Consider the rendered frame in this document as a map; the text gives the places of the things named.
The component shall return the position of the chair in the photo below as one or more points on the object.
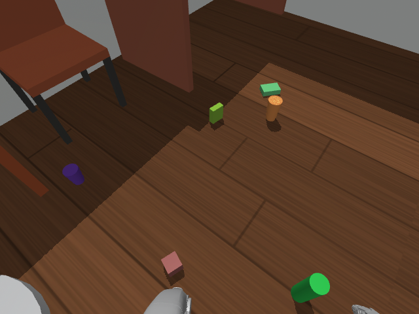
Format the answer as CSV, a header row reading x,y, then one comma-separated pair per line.
x,y
39,51

